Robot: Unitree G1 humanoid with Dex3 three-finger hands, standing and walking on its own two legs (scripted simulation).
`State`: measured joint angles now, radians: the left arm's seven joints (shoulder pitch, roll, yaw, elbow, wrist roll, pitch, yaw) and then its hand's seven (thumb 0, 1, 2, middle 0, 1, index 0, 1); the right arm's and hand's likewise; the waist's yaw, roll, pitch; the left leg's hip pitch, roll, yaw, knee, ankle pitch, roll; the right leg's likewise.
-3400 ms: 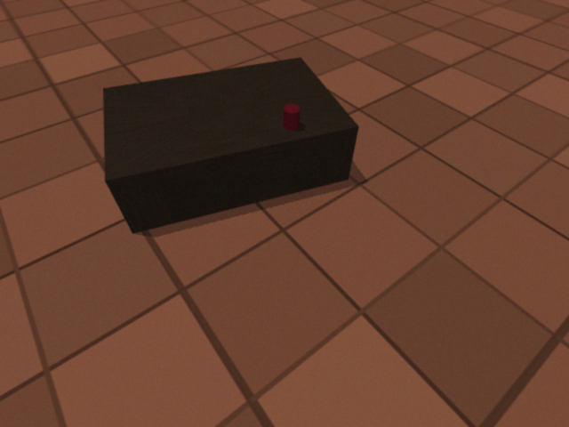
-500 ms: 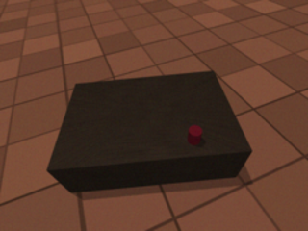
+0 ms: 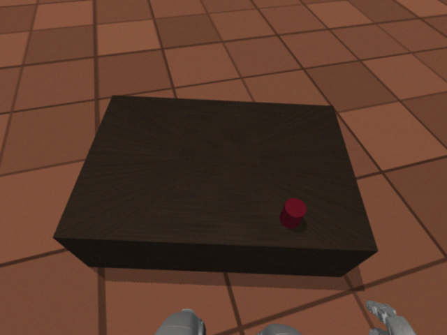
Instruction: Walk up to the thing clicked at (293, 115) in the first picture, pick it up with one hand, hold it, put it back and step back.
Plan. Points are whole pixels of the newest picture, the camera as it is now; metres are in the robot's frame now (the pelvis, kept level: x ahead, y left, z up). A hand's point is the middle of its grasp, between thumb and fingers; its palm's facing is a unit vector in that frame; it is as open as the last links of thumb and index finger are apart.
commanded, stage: walk up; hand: right
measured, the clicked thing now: (292, 213) +0.52 -0.23 -0.38
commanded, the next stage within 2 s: stand in 1.64 s
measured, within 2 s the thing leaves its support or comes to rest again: neither
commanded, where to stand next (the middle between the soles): +0.11 -0.01 m, yaw -2 degrees
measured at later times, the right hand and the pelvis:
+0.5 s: hand out of the picture +0.09 -0.27 -0.16, palm faces -0.01 +0.94 -0.34, open 7.4 cm; pelvis +0.01 +0.00 +0.00, yaw -1 degrees
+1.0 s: hand out of the picture +0.11 -0.26 -0.13, palm faces +0.01 +0.94 -0.34, open 7.4 cm; pelvis +0.02 +0.00 +0.02, yaw -2 degrees
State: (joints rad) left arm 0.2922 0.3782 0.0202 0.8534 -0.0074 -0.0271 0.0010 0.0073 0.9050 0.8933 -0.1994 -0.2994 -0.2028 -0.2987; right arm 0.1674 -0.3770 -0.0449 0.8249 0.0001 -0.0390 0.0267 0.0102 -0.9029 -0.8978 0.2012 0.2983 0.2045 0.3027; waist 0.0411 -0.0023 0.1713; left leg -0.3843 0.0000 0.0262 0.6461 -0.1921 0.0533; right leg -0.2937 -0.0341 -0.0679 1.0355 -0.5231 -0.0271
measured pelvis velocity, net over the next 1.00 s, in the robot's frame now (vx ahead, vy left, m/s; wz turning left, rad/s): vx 0.02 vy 0.00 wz -0.03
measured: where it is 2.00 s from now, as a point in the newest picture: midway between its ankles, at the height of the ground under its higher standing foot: outside the picture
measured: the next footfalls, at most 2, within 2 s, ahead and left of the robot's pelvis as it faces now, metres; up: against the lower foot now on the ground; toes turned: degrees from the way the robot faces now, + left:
right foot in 0.24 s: +0.08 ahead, -0.16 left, +0.00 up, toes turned -3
left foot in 0.48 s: +0.07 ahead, +0.13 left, +0.00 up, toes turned -2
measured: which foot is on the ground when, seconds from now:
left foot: down 0.00-0.28, up 0.30-0.46, down 0.48-1.00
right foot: up 0.00-0.22, down 0.24-1.00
